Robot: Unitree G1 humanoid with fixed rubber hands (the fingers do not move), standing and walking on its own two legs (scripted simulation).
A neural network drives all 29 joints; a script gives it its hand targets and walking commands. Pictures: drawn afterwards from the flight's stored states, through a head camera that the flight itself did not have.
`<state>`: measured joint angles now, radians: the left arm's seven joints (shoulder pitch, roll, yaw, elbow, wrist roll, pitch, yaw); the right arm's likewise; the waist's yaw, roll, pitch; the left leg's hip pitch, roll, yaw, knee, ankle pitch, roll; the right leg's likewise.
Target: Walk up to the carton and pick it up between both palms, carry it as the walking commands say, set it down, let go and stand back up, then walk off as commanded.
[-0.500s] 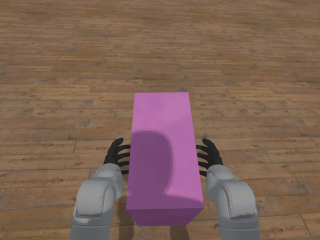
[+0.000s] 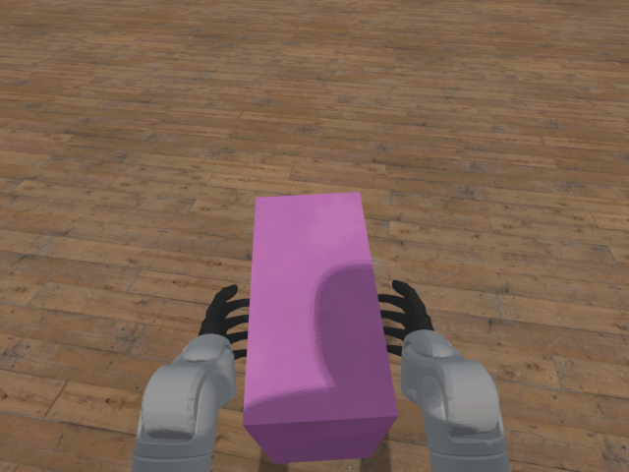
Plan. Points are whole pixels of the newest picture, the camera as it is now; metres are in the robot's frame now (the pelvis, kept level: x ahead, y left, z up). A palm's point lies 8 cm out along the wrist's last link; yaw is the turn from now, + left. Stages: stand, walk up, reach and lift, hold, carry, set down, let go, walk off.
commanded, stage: carry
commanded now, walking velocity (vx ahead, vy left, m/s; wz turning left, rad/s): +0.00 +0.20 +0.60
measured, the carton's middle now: (315, 333) +0.33 -0.02 +0.00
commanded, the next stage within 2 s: none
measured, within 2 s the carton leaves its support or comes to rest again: neither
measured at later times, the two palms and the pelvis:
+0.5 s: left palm out of the picture +0.18 +0.43 +0.08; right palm (119, 353) +0.27 +0.21 +0.08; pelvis -0.03 +0.22 -0.01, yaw +20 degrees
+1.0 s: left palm out of the picture +0.08 +0.71 +0.07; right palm out of the picture +0.23 +0.52 +0.06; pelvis -0.07 +0.45 -0.02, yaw +37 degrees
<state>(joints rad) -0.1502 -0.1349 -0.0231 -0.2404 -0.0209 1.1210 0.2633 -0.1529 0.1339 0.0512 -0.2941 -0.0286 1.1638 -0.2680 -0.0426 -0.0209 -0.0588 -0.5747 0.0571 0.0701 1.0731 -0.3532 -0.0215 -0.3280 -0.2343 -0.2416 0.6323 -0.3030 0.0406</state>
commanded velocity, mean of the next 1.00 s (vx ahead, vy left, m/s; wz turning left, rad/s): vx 0.00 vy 0.20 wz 0.60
